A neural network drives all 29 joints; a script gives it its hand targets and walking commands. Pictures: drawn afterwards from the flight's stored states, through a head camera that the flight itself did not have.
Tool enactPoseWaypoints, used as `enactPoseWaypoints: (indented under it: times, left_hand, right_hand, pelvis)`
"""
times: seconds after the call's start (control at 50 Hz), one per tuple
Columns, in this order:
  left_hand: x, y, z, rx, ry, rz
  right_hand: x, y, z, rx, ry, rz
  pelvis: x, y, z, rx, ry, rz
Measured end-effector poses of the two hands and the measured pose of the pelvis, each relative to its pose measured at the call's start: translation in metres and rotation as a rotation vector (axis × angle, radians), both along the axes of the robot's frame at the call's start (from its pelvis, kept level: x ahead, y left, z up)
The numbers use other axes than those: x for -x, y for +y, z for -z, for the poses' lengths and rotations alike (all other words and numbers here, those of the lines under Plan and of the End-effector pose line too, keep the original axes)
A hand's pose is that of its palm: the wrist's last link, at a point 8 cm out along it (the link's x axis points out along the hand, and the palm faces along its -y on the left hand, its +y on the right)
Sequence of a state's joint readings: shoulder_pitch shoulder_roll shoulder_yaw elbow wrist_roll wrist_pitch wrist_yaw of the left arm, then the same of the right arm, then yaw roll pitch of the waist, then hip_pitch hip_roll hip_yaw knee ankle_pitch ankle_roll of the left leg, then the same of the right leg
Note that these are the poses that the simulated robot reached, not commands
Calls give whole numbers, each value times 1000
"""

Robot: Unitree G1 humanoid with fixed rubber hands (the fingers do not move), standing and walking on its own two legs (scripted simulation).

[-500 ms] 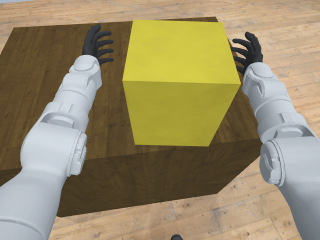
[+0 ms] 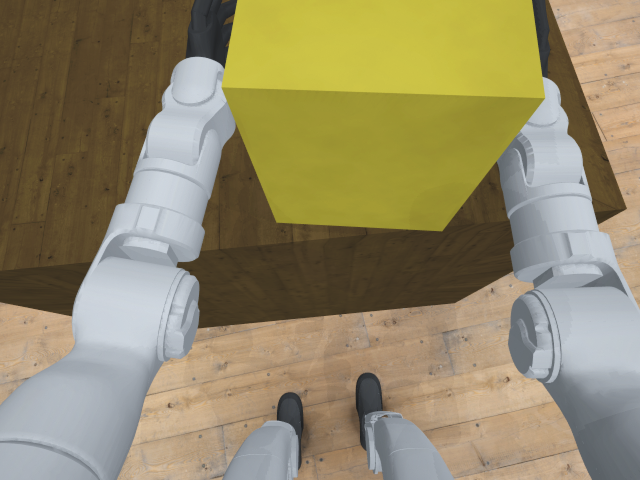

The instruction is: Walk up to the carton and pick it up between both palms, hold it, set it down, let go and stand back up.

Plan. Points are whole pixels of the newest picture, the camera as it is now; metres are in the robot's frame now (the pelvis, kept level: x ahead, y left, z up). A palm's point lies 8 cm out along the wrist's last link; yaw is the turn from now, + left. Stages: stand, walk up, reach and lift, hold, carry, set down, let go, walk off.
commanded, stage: reach and lift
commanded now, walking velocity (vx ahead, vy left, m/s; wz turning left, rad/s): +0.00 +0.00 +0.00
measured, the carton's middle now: (368, 95) +0.49 -0.05 +0.09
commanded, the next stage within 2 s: none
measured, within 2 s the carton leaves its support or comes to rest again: neither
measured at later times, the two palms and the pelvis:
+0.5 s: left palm (203, 103) +0.48 +0.12 +0.10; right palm (507, 103) +0.47 -0.18 +0.10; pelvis -0.08 -0.02 -0.02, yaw +1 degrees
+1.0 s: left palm (178, 109) +0.44 +0.13 +0.14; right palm (536, 84) +0.43 -0.17 +0.16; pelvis -0.01 -0.01 +0.00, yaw +6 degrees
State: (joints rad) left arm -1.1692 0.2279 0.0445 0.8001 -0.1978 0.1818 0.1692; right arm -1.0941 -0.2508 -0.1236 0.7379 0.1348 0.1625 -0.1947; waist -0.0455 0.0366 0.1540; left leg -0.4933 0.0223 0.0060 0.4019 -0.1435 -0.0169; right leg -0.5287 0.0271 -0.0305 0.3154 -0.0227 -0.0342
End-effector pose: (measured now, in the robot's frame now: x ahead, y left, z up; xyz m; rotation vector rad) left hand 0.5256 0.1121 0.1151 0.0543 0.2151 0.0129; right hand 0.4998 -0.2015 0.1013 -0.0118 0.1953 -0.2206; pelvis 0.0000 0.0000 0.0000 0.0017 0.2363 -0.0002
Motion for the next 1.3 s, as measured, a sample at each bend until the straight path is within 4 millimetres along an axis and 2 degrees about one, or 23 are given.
enactPoseWaypoints:
  times: [0.08,0.14,0.2,0.26,0.32,0.38,0.48,0.52,0.58,0.64,0.7,0.74,0.78,0.94,1.04,1.16,1.3]
  left_hand:
    - [8,-9,9,-4,-34,-1]
    - [19,-6,20,16,14,-27]
    - [32,-4,32,16,92,-14]
    - [46,-1,33,34,74,0]
    - [55,3,24,53,13,-10]
    - [55,8,18,67,-9,-41]
    - [45,9,17,62,2,-50]
    - [41,11,17,55,3,-56]
    - [39,17,15,54,58,-64]
    - [40,23,4,64,71,-47]
    - [44,28,-17,65,12,-18]
    - [49,25,-31,63,-41,10]
    - [55,14,-39,63,-72,46]
    - [77,13,-32,87,-54,-70]
    - [83,16,-24,81,-32,-44]
    - [78,18,-18,70,-23,-23]
    - [59,16,-3,63,-6,-37]
  right_hand:
    - [4,3,3,-31,-69,11]
    - [12,4,6,-37,-61,9]
    - [28,6,7,2,-8,-5]
    - [47,9,3,10,-4,-6]
    - [57,11,-3,24,-20,-2]
    - [54,14,-4,51,8,-5]
    - [38,20,1,16,54,-8]
    - [30,19,1,-15,43,1]
    - [25,12,-2,-42,66,14]
    - [30,3,-17,-31,53,18]
    - [41,0,-44,1,-5,23]
    - [49,5,-60,19,-46,12]
    - [54,19,-68,34,-56,-31]
    - [64,28,-64,36,-29,-9]
    - [65,28,-61,52,-30,-28]
    - [62,26,-52,40,-42,-53]
    - [43,25,-35,30,-27,-57]
  pelvis:
    - [24,-3,-1,4,-231,15]
    - [31,-7,4,5,-256,32]
    - [32,-12,5,2,-289,24]
    - [33,-16,5,0,-331,17]
    - [40,-19,5,-1,-348,11]
    - [50,-21,8,-5,-296,0]
    - [72,-21,16,-7,-216,-21]
    - [81,-20,19,-4,-229,-25]
    - [84,-18,19,-2,-207,-16]
    - [79,-18,14,-6,-236,-15]
    - [71,-18,9,-12,-297,-24]
    - [65,-18,5,-10,-339,-31]
    - [60,-17,2,-6,-345,-41]
    - [27,-14,-2,-6,-53,-103]
    - [6,-15,-4,-7,-3,-110]
    - [-10,-19,-6,-5,-36,-118]
    - [-24,-25,-4,-2,0,-135]
